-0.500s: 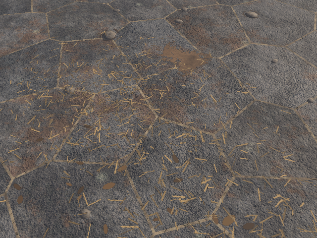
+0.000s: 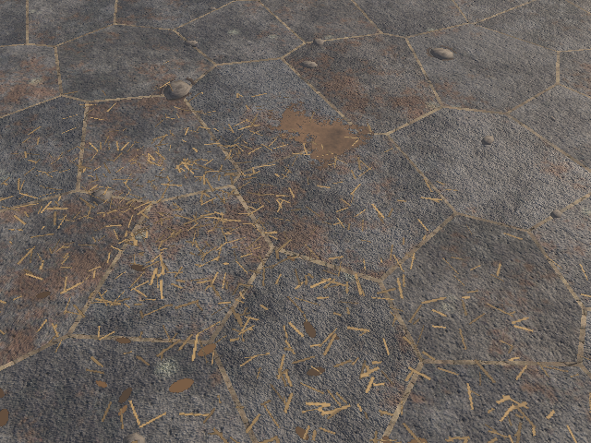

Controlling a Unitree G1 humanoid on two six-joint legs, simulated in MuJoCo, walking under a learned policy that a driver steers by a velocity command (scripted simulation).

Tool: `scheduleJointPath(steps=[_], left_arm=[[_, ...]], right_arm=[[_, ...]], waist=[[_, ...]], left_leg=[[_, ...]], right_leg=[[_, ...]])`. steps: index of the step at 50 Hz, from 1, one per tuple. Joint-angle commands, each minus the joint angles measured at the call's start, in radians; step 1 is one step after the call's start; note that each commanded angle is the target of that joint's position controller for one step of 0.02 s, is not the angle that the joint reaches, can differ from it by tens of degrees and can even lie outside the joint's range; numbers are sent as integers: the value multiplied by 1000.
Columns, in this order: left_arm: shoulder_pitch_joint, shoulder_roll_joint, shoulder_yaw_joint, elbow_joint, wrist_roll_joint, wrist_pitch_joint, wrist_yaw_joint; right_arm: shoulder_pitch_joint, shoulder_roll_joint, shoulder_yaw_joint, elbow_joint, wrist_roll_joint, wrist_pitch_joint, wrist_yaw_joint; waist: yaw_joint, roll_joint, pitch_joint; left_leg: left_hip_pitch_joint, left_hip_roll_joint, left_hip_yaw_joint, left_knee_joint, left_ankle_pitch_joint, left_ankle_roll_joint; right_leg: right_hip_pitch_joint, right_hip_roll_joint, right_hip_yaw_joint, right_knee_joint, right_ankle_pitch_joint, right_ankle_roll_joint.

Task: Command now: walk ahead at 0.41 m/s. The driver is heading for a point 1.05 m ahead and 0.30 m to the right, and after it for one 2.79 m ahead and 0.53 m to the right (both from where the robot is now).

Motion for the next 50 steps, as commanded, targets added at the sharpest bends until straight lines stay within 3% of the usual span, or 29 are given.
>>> scheduleJointPath(steps=[1, 6, 10, 14, 16, 17, 18, 19, 20, 21, 22, 23, 24, 25, 26, 27, 30, 33, 37, 39, 41, 42, 43, 44, 45, 46, 47, 48, 50], left_arm=[[-76, 69, 11, -62, 11, -18, -24], [-272, 52, 11, -137, -9, -13, -24], [-382, 36, -2, -194, -3, -17, -41], [-400, 89, 8, -220, 3, -22, -29], [-288, 117, 17, -181, 10, -39, -15], [-155, 136, 27, -136, 13, -50, -9], [49, 155, 40, -63, 25, -60, -5], [179, 211, 58, -18, 41, -64, -10], [259, 254, 57, -6, 44, -69, -20], [290, 267, 61, -17, 3, -64, -29], [229, 236, 59, -37, 10, -51, -15], [75, 124, 24, -69, 7, -55, -7], [58, 150, 28, -60, 11, -65, 9], [97, 100, 9, -32, 0, -74, 17], [123, 89, 4, -14, -15, -77, 23], [117, 89, 2, -13, -15, -81, 23], [119, 102, -6, -24, -10, -86, 20], [136, 92, -17, -26, -22, -79, 15], [227, 114, -17, 11, -18, -71, 23], [228, 124, -14, 17, -10, -68, 26], [197, 142, -8, 10, -5, -60, 25], [205, 121, -15, -7, -14, -61, 19], [321, 10, -36, -29, -46, -56, 14], [303, 83, -12, -19, -35, -45, 19], [203, 105, -3, -46, -20, -36, 19], [135, 93, 0, -65, -14, -36, 14], [127, 70, 3, -65, -11, -30, 12], [143, 52, 4, -64, 1, -16, 6], [145, 27, 5, -72, 8, 7, -2]], right_arm=[[66, -108, -17, -23, 8, -26, -4], [99, -88, -1, -14, -8, -55, 1], [18, -110, -1, -27, 7, -68, 6], [41, -157, -12, -1, -3, -50, 0], [62, -185, -18, 8, -12, -37, -6], [53, -194, -22, 8, -17, -28, -15], [12, -214, -30, 9, -7, -16, -20], [-1, -180, -31, 3, 7, -11, -22], [120, -74, -18, -6, 37, -17, -25], [115, -129, -16, -25, 92, -26, -28], [-2, -168, -21, -51, 74, -24, -24], [-153, -196, -29, -71, 31, -26, -5], [-150, -165, -33, -83, 12, -21, 8], [-177, -144, -32, -79, -24, -6, 19], [-165, -93, -26, -81, -36, 13, 32], [-165, -65, -17, -78, -35, 24, 38], [-313, -99, -16, -153, -16, 25, 51], [-450, -92, -1, -201, 2, 15, 56], [-549, -116, -4, -243, 7, 10, 54], [-521, -139, -18, -245, 2, 0, 48], [-284, -164, -39, -169, 0, -14, 35], [-129, -226, -61, -131, -20, -23, 24], [-45, -337, -88, -137, -44, -21, 22], [-110, -307, -87, -147, 3, 1, 33], [-237, -236, -68, -173, 14, 5, 33], [-319, -176, -52, -191, 13, -3, 36], [-336, -151, -45, -185, 10, -12, 32], [-326, -128, -38, -173, 12, -20, 23], [-272, -130, -37, -159, 12, -39, 15]], waist=[[37, 36, 211], [-7, 111, 228], [-29, 99, 266], [-56, 77, 247], [-28, 52, 158], [22, 50, 104], [134, 8, 44], [172, -26, -17], [85, -219, -175], [148, -203, -386], [153, -161, -340], [117, 5, -125], [86, -124, -83], [52, -27, 8], [25, -47, 26], [2, -22, 39], [-7, -47, 92], [17, -59, 126], [45, -47, 166], [22, -41, 155], [-76, -28, 53], [-123, 29, -38], [-76, 216, -198], [-65, 158, -205], [-21, 78, -20], [-2, 43, 72], [30, 44, 114], [59, 59, 121], [74, 52, 105]], left_leg=[[113, 305, -275, -232, 178, 126], [102, 220, -139, -158, 363, 106], [-105, 173, -82, -165, 307, 69], [84, 187, -71, 14, 441, 72], [187, 174, -78, 239, 595, 70], [160, 167, -89, 414, 645, 73], [55, 113, -57, 670, 563, 69], [-187, 33, -43, 1016, 127, 61], [-557, -14, -101, 1319, -477, 47], [-730, -2, -191, 1343, -371, 41], [-781, 56, -142, 1321, -242, 28], [-692, 100, -126, 1097, -50, 20], [-665, 105, -137, 1091, -2, 8], [-585, 131, -134, 988, 27, -10], [-535, 132, -122, 934, 9, -30], [-505, 140, -112, 894, 7, -44], [-532, 146, -69, 693, 141, -38], [-454, 106, -7, 450, 302, -18], [-491, 81, 12, 335, 313, 23], [-438, 51, 13, 299, 226, 46], [-200, 4, 20, 208, 196, 70], [24, 124, -110, 174, 168, 100], [290, 444, -543, 119, 102, 218], [247, 484, -756, -37, -120, 253], [87, 451, -612, -79, -242, 214], [-48, 407, -494, -120, -171, 173], [-137, 365, -382, -139, -55, 132], [-199, 333, -290, -145, 40, 104], [-211, 315, -198, -151, 169, 92]], right_leg=[[-380, -82, 46, 104, 135, 33], [-448, -84, 4, 10, 361, 54], [-143, -72, -35, -321, 639, 15], [-126, -75, -26, -453, 621, -36], [-35, -43, -36, -497, 582, -39], [95, -37, -32, -501, 558, -41], [324, -68, -37, -576, 639, -41], [556, -178, 55, -470, 767, -55], [932, -378, 173, -89, 1369, -63], [1097, -487, 402, -161, 1112, -190], [944, -469, 478, -343, 582, -230], [634, -338, 346, -498, 373, -135], [522, -402, 395, -505, 432, -184], [362, -353, 316, -528, 634, -160], [278, -338, 284, -553, 599, -165], [221, -311, 262, -578, 569, -156], [177, -249, 140, -609, 692, -130], [167, -185, 56, -638, 662, -89], [336, -242, 70, -630, 691, -88], [398, -247, 77, -533, 860, -84], [386, -206, 62, -256, 930, -68], [230, -158, 44, -11, 709, -54], [-55, -11, -19, 391, 23, -17], [-194, 24, 76, 531, -184, -22], [-257, -45, 94, 537, -106, -24], [-244, -83, 99, 475, -34, -25], [-195, -109, 104, 424, 0, -21], [-139, -127, 106, 390, 19, -12], [-116, -130, 96, 375, 51, -1]])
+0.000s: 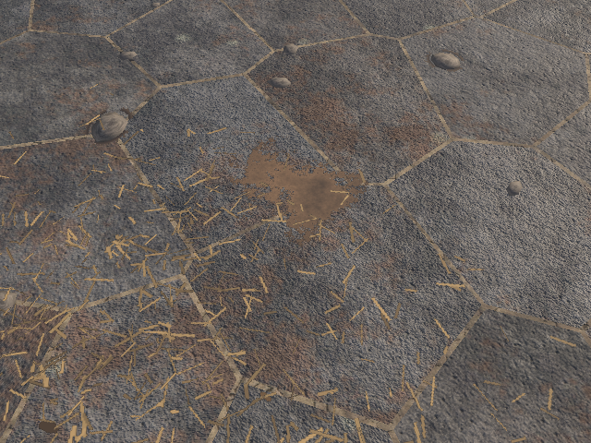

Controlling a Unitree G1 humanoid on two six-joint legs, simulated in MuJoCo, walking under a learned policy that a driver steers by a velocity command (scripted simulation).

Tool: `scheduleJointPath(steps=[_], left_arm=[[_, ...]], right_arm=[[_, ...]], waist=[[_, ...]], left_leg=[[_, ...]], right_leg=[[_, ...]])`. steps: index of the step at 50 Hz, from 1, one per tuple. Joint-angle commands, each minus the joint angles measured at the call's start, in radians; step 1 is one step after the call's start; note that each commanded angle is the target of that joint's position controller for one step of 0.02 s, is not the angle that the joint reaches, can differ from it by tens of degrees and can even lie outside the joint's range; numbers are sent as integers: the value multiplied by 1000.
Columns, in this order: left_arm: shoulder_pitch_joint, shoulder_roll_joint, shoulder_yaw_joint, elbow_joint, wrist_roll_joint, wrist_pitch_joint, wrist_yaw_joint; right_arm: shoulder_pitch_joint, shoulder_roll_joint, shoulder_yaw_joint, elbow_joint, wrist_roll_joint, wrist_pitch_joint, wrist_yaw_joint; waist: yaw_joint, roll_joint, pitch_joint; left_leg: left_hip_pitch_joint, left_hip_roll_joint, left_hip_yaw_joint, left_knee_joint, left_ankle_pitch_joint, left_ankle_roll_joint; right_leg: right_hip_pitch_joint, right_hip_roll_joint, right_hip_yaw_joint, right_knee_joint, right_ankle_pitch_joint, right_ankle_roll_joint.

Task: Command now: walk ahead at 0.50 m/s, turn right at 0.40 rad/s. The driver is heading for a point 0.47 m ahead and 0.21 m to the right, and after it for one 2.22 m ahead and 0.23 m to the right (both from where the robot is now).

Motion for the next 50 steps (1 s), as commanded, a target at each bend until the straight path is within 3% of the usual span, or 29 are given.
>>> scheduleJointPath(steps=[1, 3, 9, 14, 16, 18, 19, 20, 21, 22, 23, 24, 25, 27, 29, 31, 33, 36, 39, 42, 44, 45, 46, 47, 48, 49, 50], left_arm=[[87, 15, 13, -31, 8, 27, -11], [19, 21, 16, -59, 4, 38, -18], [-191, 17, 9, -135, 0, 37, -32], [-319, 17, 0, -197, 7, 29, -44], [-301, 30, 7, -201, 9, 27, -45], [-205, 58, 21, -179, 12, 27, -38], [-113, 78, 33, -152, 12, 22, -34], [20, 107, 50, -111, 18, 13, -25], [122, 201, 81, -93, 31, 7, -13], [67, 295, 102, -121, 13, 17, -12], [78, 286, 97, -119, -3, 31, -8], [29, 241, 84, -116, -8, 31, -1], [-12, 186, 70, -116, -10, 24, 1], [-65, 144, 51, -130, -23, 4, 12], [-40, 164, 49, -127, -33, -18, 12], [-1, 196, 55, -125, -29, -21, 12], [38, 201, 54, -129, -27, -11, 14], [73, 195, 48, -140, -26, 6, 21], [103, 161, 31, -134, -18, 8, 32], [94, 143, 15, -123, -1, 4, 40], [56, 170, 18, -124, 1, -2, 46], [25, 190, 22, -126, -5, -3, 48], [-7, 210, 27, -140, -15, -5, 49], [18, 196, 25, -177, -17, -10, 51], [154, 124, 16, -164, -24, 8, 43], [146, 150, 11, -136, 16, 29, 40], [70, 166, 18, -146, 23, 41, 37]], right_arm=[[90, -65, -7, -15, 4, -33, -12], [118, -84, -11, -17, 1, -38, -13], [210, -80, -2, -3, 1, -38, -20], [289, -108, -6, 21, -1, -26, -33], [274, -126, -9, 19, -3, -17, -39], [246, -159, -19, 10, -7, -6, -43], [234, -173, -24, 2, -7, 3, -41], [216, -180, -25, -12, -1, 10, -35], [206, -151, -18, -47, 3, 10, -29], [204, -75, -11, -128, 18, 0, -7], [75, -144, -17, -161, 11, -15, 0], [36, -125, -11, -179, 21, -28, 5], [62, -121, -10, -162, 20, -33, 0], [93, -110, -10, -156, -17, 3, -2], [103, -100, -10, -166, -25, 38, -1], [67, -95, -7, -188, -21, 53, -1], [1, -104, -4, -220, -18, 61, -1], [-83, -111, 4, -259, -10, 66, -1], [-130, -98, 21, -267, -5, 59, 1], [-100, -98, 30, -244, -3, 46, 2], [4, -136, 20, -204, -3, 36, -6], [84, -147, 14, -177, -4, 26, -10], [167, -169, 6, -155, -5, 12, -14], [217, -248, -10, -160, -4, 8, -15], [157, -260, -10, -175, 17, 24, -7], [99, -214, -5, -196, 43, 36, 5], [41, -190, -4, -215, 36, 49, 7]], waist=[[23, 70, -2], [19, 75, 3], [-26, 88, 47], [-64, 105, 60], [-40, 124, 42], [10, 155, -19], [47, 155, -74], [111, 117, -148], [156, 15, -237], [75, -217, -294], [103, -21, -244], [71, 10, -137], [22, 82, -63], [-37, 67, -45], [-57, 54, -51], [-51, 26, -62], [-27, -12, -75], [3, -37, -85], [39, -49, -82], [34, -58, -77], [-15, -58, -87], [-62, -40, -95], [-112, 4, -129], [-98, 151, -214], [3, 289, -321], [16, 144, -278], [9, 85, -154]], left_leg=[[43, 304, -251, -301, 81, 63], [79, 295, -186, -314, 118, 55], [186, 267, -37, -303, 279, 26], [326, 307, 44, -243, 476, 27], [362, 317, 82, -168, 702, 23], [387, 323, 109, -2, 963, 19], [377, 324, 111, 147, 982, 18], [290, 308, 125, 369, 856, -5], [54, 268, 119, 674, 449, -37], [-386, 19, 8, 1034, -345, -98], [-497, 69, -174, 1034, -271, -86], [-519, 111, -181, 974, -176, -79], [-463, 145, -183, 868, -126, -80], [-345, 167, -189, 764, -113, -107], [-311, 153, -172, 713, -124, -138], [-325, 134, -151, 652, -76, -154], [-357, 117, -141, 594, -21, -159], [-396, 100, -140, 480, 54, -149], [-366, 84, -119, 327, 143, -115], [-247, 56, -107, 203, 136, -71], [-128, 22, -112, 140, 68, -31], [-53, 14, -118, 45, 109, -11], [81, 57, -169, -41, 355, 14], [251, 263, -410, 31, 935, 99], [343, 444, -669, -7, 1199, 282], [243, 414, -682, -62, 936, 286], [132, 357, -606, -95, 699, 259]], right_leg=[[-108, -67, 43, 4, 76, 11], [-182, -77, 35, -32, 141, 20], [-279, -64, -29, -305, 292, 40], [-241, -23, -127, -508, 246, 0], [-171, 17, -158, -543, 173, -37], [-52, 84, -189, -553, 73, -82], [47, 117, -190, -586, 46, -105], [237, 139, -164, -684, 90, -133], [470, -48, 97, -740, -9, -188], [717, -300, 682, -879, 17, -343], [672, -294, 645, -934, 67, -320], [567, -277, 516, -939, 138, -290], [443, -231, 422, -954, 276, -243], [320, -146, 287, -958, 503, -197], [285, -112, 217, -924, 804, -187], [277, -76, 171, -889, 972, -158], [295, -55, 167, -864, 1020, -120], [355, -47, 177, -840, 1013, -76], [417, -57, 155, -838, 1007, -38], [434, -75, 133, -815, 1011, -22], [441, -102, 137, -731, 1107, -17], [445, -94, 121, -635, 1098, -10], [392, -48, 90, -476, 947, 5], [239, 74, 24, -178, 412, 31], [63, 200, 19, 24, -295, 67], [35, 137, 86, 83, -265, 67], [-22, 117, 81, 101, -228, 75]])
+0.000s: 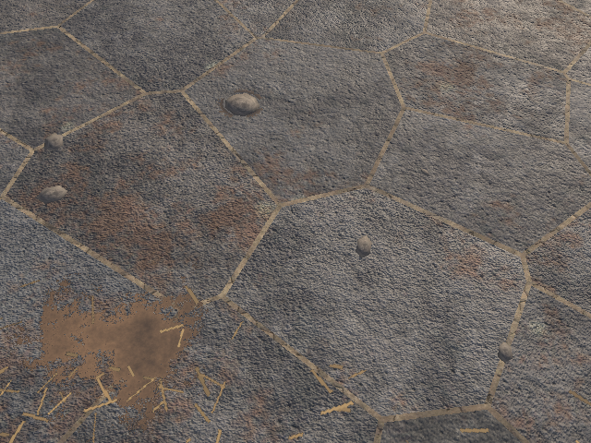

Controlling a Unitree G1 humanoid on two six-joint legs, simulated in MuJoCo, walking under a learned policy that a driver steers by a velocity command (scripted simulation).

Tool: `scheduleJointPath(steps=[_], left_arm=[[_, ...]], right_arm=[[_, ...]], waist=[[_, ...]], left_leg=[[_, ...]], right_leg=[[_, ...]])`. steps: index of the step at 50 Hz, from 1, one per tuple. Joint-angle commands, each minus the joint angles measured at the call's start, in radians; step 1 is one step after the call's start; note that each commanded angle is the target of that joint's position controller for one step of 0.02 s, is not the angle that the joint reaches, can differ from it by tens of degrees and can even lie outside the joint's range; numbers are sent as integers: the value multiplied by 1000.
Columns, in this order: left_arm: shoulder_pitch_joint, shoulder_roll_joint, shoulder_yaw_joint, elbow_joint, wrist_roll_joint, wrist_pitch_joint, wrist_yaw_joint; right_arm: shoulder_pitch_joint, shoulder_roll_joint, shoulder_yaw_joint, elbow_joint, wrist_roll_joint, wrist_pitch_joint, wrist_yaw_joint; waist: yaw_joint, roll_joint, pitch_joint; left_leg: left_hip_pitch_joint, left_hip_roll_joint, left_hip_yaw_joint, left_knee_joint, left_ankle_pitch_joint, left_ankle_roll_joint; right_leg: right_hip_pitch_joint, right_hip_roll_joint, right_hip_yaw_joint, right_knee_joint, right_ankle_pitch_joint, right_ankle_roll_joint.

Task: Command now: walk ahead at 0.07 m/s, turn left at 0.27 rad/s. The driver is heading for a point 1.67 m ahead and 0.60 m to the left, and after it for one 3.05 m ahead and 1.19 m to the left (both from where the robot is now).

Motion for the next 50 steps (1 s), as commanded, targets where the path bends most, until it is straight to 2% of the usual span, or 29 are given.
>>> scheduleJointPath(steps=[1, 2, 4, 7, 10, 16, 18, 20, 21, 22, 23, 24, 25, 26, 28, 31, 33, 37, 40, 42, 43, 44, 45, 46, 47, 48, 49, 50], left_arm=[[85, 116, 27, -39, 20, 25, -4], [55, 115, 27, -55, 16, 37, -8], [59, 91, 19, -62, 11, 56, -12], [28, 79, 14, -75, 3, 65, -5], [-24, 89, 15, -95, -2, 70, 3], [-36, 89, 10, -118, -19, 52, 12], [8, 91, 8, -115, -29, 42, 17], [97, 96, 9, -100, -33, 32, 25], [147, 119, 15, -91, -25, 25, 35], [126, 204, 35, -108, -16, 22, 46], [-11, 282, 48, -164, -3, 25, 45], [-73, 238, 40, -173, 14, 25, 36], [-101, 167, 21, -184, 9, 18, 31], [-127, 138, 12, -189, 3, 13, 26], [-111, 136, 10, -207, -1, 10, 25], [17, 157, 20, -183, -3, 14, 19], [67, 178, 30, -171, -3, 19, 17], [56, 194, 38, -170, 2, 19, 0], [32, 206, 43, -164, 2, 20, -16], [14, 210, 44, -156, -7, 26, -21], [3, 204, 42, -150, -16, 31, -21], [28, 175, 34, -147, -17, 32, -20], [68, 75, 6, -180, -1, 36, -27], [8, 77, 2, -184, -13, 56, -13], [4, 125, 12, -171, -15, 70, -11], [1, 123, 15, -156, -18, 73, -16], [21, 129, 18, -133, -19, 72, -20], [34, 140, 23, -120, -10, 74, -24]], right_arm=[[12, -133, -38, -66, 5, 23, 3], [10, -131, -38, -68, 0, 32, -2], [25, -146, -47, -63, -10, 44, -6], [44, -171, -62, -67, -12, 51, -5], [59, -184, -73, -76, -14, 66, -6], [48, -195, -91, -94, -21, 85, -4], [25, -191, -94, -102, -21, 92, 1], [-13, -186, -96, -114, -13, 99, 5], [-35, -176, -94, -127, -4, 97, 5], [10, -125, -83, -132, 10, 95, 2], [11, -108, -85, -147, 10, 86, -3], [-9, -193, -100, -132, -32, 80, -6], [21, -187, -103, -118, -34, 79, 2], [63, -172, -99, -101, -35, 84, 8], [93, -165, -93, -87, -34, 99, 21], [-6, -150, -78, -130, -23, 111, 35], [-45, -141, -70, -149, -17, 118, 43], [-68, -119, -53, -171, -6, 123, 45], [-54, -116, -45, -173, 3, 118, 31], [-23, -106, -39, -163, 2, 109, 21], [6, -102, -34, -151, -8, 98, 14], [22, -139, -37, -145, -27, 83, 6], [48, -209, -39, -161, -40, 68, -2], [38, -237, -46, -148, -14, 59, -11], [12, -179, -31, -146, -10, 54, -9], [-40, -138, -13, -147, -10, 52, -10], [-80, -124, -6, -149, -18, 55, -14], [-75, -137, -8, -144, -15, 52, -23]], waist=[[24, 19, -126], [24, 36, -98], [26, 85, -124], [7, 106, -140], [-23, 137, -136], [-40, 146, -142], [-25, 160, -142], [21, 167, -134], [48, 154, -119], [10, -19, -124], [-15, -232, -83], [-35, -93, -34], [-67, -56, -54], [-91, -53, -63], [-73, -117, -92], [5, -123, -99], [35, -139, -109], [38, -167, -114], [29, -193, -128], [1, -184, -133], [-29, -154, -133], [-29, -77, -165], [-6, 186, -219], [-40, 252, -169], [-24, 149, -123], [-4, 138, -82], [17, 139, -66], [15, 164, -66]], left_leg=[[188, 318, -427, -213, 432, 217], [132, 272, -388, -247, 294, 184], [86, 211, -351, -273, 148, 148], [98, 185, -372, -294, -51, 127], [119, 182, -437, -322, -241, 110], [124, 177, -525, -322, -285, 85], [93, 164, -548, -328, -276, 65], [38, 131, -554, -324, -295, 20], [-30, 77, -516, -301, -342, -37], [-107, -11, -408, -103, -418, -90], [-238, -165, -168, 203, -423, -113], [-211, -60, -163, 397, -379, -121], [-141, -54, -162, 497, -330, -114], [-136, -50, -152, 579, -284, -114], [-179, -39, -111, 677, -267, -130], [-256, -7, -83, 586, -282, -163], [-256, 5, -75, 513, -305, -172], [-102, 14, -39, 336, -347, -148], [27, -2, 3, 198, -353, -114], [116, -8, 20, 18, -254, -90], [211, -1, 14, -170, -91, -77], [362, 74, -91, -258, 17, -63], [524, 369, -411, -263, 300, -19], [332, 445, -426, -202, 530, 131], [315, 391, -368, -212, 488, 152], [280, 338, -310, -230, 413, 124], [266, 286, -263, -240, 378, 89], [270, 263, -236, -234, 429, 81]], right_leg=[[-209, -87, 50, 250, 4, 35], [-205, -105, 44, 199, 37, 42], [-162, -96, 20, 145, 87, 59], [-184, -96, 16, 32, 94, 80], [-209, -97, 23, -58, 97, 90], [-143, -71, 31, -217, 76, 68], [-57, -48, 28, -326, 64, 43], [79, -30, 19, -531, 122, 11], [176, -58, 33, -687, 173, -5], [222, -251, 241, -822, 27, -44], [124, -508, 536, -895, -22, -142], [-7, -516, 446, -853, 155, -185], [-43, -450, 344, -800, 327, -168], [-22, -383, 232, -762, 450, -136], [69, -331, 119, -709, 629, -124], [242, -355, 91, -658, 815, -145], [309, -381, 88, -637, 856, -155], [244, -394, 50, -616, 845, -157], [189, -395, 39, -584, 872, -154], [166, -385, 31, -537, 850, -133], [118, -367, 7, -495, 788, -93], [15, -341, -20, -431, 639, -34], [-178, -257, -94, -233, 116, 34], [-162, -174, -50, -184, -107, 46], [-161, -190, -9, -134, -88, 53], [-161, -189, 3, -137, -34, 56], [-146, -189, 1, -159, 21, 62], [-135, -180, -12, -155, 58, 69]])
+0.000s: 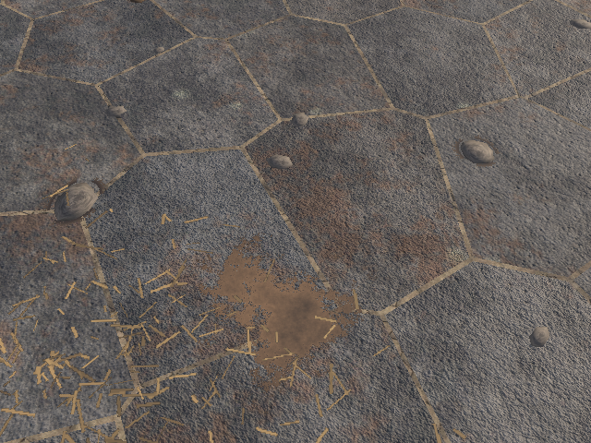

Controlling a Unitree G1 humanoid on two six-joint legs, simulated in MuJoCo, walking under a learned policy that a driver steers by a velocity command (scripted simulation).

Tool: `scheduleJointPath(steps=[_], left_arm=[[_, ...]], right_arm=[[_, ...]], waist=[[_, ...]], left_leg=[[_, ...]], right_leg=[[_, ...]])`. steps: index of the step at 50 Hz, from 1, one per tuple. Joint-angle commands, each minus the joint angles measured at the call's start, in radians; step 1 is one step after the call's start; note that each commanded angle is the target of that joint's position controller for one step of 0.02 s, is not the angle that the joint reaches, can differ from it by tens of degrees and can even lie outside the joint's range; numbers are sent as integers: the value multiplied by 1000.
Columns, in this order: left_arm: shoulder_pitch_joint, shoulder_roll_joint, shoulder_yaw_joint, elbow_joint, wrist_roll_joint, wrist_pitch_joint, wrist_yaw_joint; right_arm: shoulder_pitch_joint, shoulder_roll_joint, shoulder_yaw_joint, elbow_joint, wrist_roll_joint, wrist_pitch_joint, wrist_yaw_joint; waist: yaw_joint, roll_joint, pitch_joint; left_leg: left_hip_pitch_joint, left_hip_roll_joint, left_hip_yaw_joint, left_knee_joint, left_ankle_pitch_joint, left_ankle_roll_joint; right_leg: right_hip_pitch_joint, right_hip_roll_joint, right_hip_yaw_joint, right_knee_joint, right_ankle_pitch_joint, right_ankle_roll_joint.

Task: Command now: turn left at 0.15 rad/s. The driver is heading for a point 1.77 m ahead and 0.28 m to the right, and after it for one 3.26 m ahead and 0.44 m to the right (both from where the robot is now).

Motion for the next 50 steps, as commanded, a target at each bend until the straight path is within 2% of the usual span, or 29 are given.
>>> scheduleJointPath(steps=[1, 3, 5, 7, 9, 10, 11, 12, 13, 14, 15, 18, 21, 28, 41, 42, 44, 45, 46, 47, 48, 50], left_arm=[[41, 90, 22, -21, 8, -4, -5], [44, 66, 14, -5, 4, -3, -6], [16, 47, 6, 1, 1, -1, -2], [5, 46, 3, 11, -1, -1, 5], [26, 35, -2, 32, -3, -8, 12], [45, 25, -8, 46, 1, -17, 16], [50, 47, -7, 55, 12, -30, 20], [53, 88, -4, 56, 21, -44, 22], [-7, 110, 2, 74, -3, -46, 16], [-30, 65, -8, 72, -4, -52, 7], [-18, 53, -12, 83, -2, -57, 4], [7, 54, -13, 127, -4, -62, 14], [3, 42, -16, 152, -4, -62, 16], [4, 30, -23, 209, -4, -63, 20], [35, -9, -38, 281, -6, -65, 23], [47, -9, -38, 286, -5, -64, 23], [66, 37, -17, 289, -6, -52, 23], [87, 53, -8, 289, -4, -45, 20], [123, 64, 1, 295, -3, -40, 19], [149, 71, 9, 303, 0, -39, 18], [159, 58, 11, 304, 3, -43, 16], [139, 59, 17, 293, 13, -58, 12]], right_arm=[[-13, -137, -24, -36, 0, -19, -19], [2, -131, -20, -20, 2, -23, -19], [4, -131, -19, -4, -1, -23, -18], [12, -134, -19, 14, -5, -21, -19], [0, -135, -19, 27, 0, -20, -21], [-11, -134, -19, 33, 6, -20, -23], [3, -115, -13, 39, 7, -25, -23], [35, -103, -12, 47, 3, -28, -19], [71, -80, -10, 71, 9, -21, -14], [62, -104, -13, 98, 3, -18, -18], [56, -122, -20, 114, 5, -18, -19], [68, -113, -20, 150, 5, -22, -17], [81, -101, -16, 194, 7, -25, -22], [122, -86, -6, 276, 6, -23, -28], [178, -52, 9, 364, 6, -24, -37], [188, -45, 11, 371, 5, -23, -37], [189, -52, 3, 364, -1, -19, -35], [175, -50, 1, 351, -9, -17, -30], [150, -33, 3, 334, -19, -18, -23], [136, -7, 7, 318, -28, -23, -17], [114, -4, 7, 301, -30, -32, -12], [106, -18, -1, 280, -21, -53, -2]], waist=[[-10, 196, -55], [-15, 172, -75], [-29, 180, -56], [-41, 190, -45], [-25, 172, -48], [-5, 144, -51], [-9, 108, -65], [-38, 52, -71], [-84, -71, -24], [-60, -38, -12], [-44, -15, -2], [-42, -14, -10], [-38, 20, -7], [-40, 42, 7], [-45, 39, 17], [-43, 32, -4], [-35, -17, 15], [-23, -44, 51], [-7, -80, 91], [0, -112, 116], [4, -105, 133], [-13, -71, 113]], left_leg=[[72, 239, -165, -133, 609, 121], [68, 235, -145, -124, 591, 122], [43, 227, -149, -125, 485, 123], [25, 229, -176, -122, 397, 130], [0, 223, -193, -105, 321, 118], [-37, 212, -192, -95, 270, 89], [-84, 196, -198, -90, 201, 50], [-113, 149, -168, -66, 125, 23], [-33, 85, -112, -119, 60, 8], [29, 91, -113, -114, 83, -2], [35, 99, -118, -103, 105, 1], [26, 113, -122, -105, 141, 0], [10, 110, -117, -122, 128, -10], [4, 113, -112, -129, 125, -24], [2, 121, -103, -114, 133, -30], [6, 109, -93, -110, 66, -28], [-56, 46, -37, -17, -168, -11], [-133, 21, -15, 46, -260, -2], [-209, 5, 17, 128, -274, 1], [-250, 17, 53, 218, -227, 2], [-272, 48, 48, 286, -192, 5], [-303, 77, 26, 335, -218, 13]], right_leg=[[-42, 1, 32, 54, 47, 18], [-4, 7, 28, 16, 58, 25], [25, 12, 22, -69, 64, 25], [52, 22, 16, -149, 72, 20], [119, 28, 7, -285, 160, 9], [196, 19, 13, -406, 299, 2], [278, -32, 76, -448, 398, -4], [315, -114, 156, -454, 497, -18], [166, -113, 165, -440, 444, -48], [124, -98, 155, -460, 380, -44], [118, -78, 135, -471, 353, -33], [158, -64, 123, -478, 361, -33], [175, -67, 126, -481, 348, -42], [166, -63, 129, -495, 316, -52], [145, -51, 127, -496, 321, -56], [151, -45, 129, -508, 227, -59], [125, -39, 167, -525, -88, -96], [108, -71, 225, -559, -251, -127], [106, -131, 312, -612, -365, -165], [102, -205, 398, -656, -413, -206], [81, -250, 447, -687, -382, -234], [109, -260, 433, -687, -252, -243]])
Velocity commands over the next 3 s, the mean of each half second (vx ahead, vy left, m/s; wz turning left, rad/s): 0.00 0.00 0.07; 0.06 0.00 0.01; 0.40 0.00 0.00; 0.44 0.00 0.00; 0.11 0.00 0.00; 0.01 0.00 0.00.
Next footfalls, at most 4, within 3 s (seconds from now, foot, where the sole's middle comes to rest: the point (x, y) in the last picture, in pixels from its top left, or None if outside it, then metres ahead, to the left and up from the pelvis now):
0.22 right None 0.02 -0.13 -0.78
1.58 right None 0.42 -0.06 -0.78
2.08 left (269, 357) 0.69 0.08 -0.78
2.44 right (351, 385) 0.63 -0.11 -0.78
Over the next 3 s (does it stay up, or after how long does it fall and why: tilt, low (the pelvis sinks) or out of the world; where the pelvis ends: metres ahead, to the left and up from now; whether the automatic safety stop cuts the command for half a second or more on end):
stays up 0.62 -0.02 0.00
